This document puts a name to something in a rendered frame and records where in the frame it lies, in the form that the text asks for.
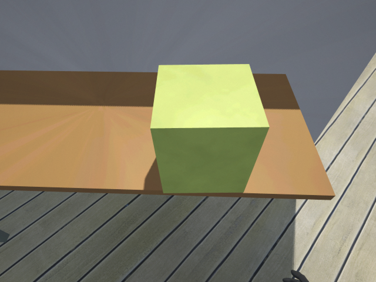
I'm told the carton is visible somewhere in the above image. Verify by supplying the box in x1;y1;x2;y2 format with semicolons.
150;64;269;193

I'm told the table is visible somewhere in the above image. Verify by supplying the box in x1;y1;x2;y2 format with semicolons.
0;70;335;243

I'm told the right robot hand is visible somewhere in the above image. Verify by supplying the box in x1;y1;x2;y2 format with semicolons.
283;270;309;282

